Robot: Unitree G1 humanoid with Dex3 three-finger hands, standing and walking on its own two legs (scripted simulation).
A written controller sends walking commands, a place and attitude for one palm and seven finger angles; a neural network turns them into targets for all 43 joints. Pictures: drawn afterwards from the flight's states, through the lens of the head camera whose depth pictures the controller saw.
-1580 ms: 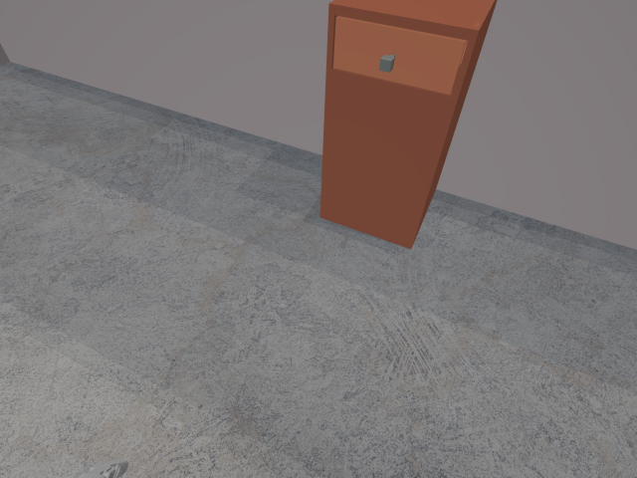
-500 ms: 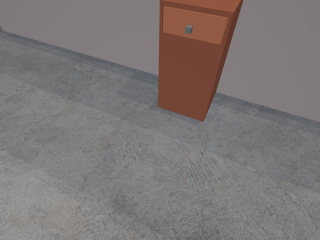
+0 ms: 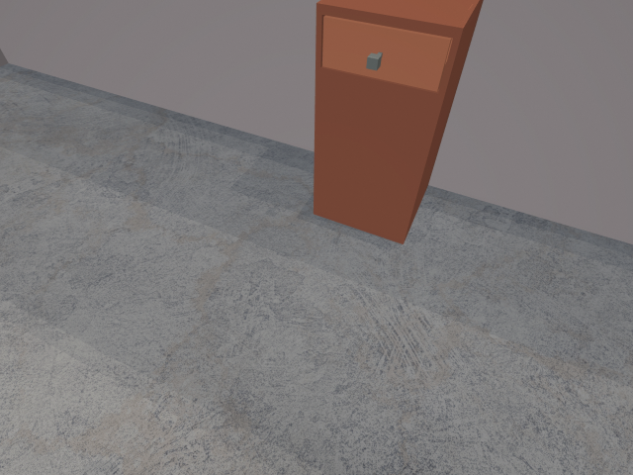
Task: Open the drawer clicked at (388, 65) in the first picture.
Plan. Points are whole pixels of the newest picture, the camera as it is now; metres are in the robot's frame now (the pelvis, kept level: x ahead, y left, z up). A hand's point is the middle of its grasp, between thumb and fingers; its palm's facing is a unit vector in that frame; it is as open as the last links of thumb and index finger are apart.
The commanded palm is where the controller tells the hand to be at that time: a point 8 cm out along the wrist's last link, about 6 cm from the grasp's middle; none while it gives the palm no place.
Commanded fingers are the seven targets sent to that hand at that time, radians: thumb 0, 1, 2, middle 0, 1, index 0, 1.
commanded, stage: walk to a spot facing it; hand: left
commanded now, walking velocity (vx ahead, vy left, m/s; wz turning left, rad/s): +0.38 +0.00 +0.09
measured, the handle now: (376, 59) +1.22 -0.10 +0.00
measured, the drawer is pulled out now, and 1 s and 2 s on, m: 0.00 0.00 0.00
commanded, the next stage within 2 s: turn to face it in 0.86 s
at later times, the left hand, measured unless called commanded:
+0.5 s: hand out of the picture +0.14 +0.20 -0.19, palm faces -0.01 -0.99 -0.14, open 7.3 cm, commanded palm none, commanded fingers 0.00 0.90 0.90 -0.20 -0.30 -0.20 -0.30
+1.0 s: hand (231, 364) +0.33 +0.17 -0.18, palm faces +0.16 -0.97 -0.19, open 7.2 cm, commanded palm none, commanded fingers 0.00 0.90 0.90 -0.20 -0.30 -0.20 -0.30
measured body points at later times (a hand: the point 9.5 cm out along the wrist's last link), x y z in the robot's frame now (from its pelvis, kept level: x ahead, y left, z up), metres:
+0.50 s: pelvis +0.12 +0.02 -0.01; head +0.15 +0.04 +0.44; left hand +0.15 +0.26 -0.17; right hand +0.00 -0.18 -0.15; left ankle +0.00 +0.13 -0.75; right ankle +0.17 -0.11 -0.68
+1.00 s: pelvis +0.32 -0.01 -0.01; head +0.32 +0.00 +0.44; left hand +0.32 +0.23 -0.17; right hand +0.41 -0.24 -0.15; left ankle +0.41 +0.12 -0.69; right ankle +0.33 -0.10 -0.75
